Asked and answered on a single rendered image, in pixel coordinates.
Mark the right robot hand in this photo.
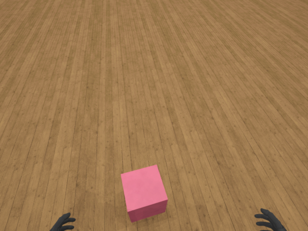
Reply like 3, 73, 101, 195
255, 208, 287, 231

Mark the left robot hand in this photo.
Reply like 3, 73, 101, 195
50, 213, 76, 231

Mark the carton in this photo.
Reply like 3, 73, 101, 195
121, 165, 168, 222

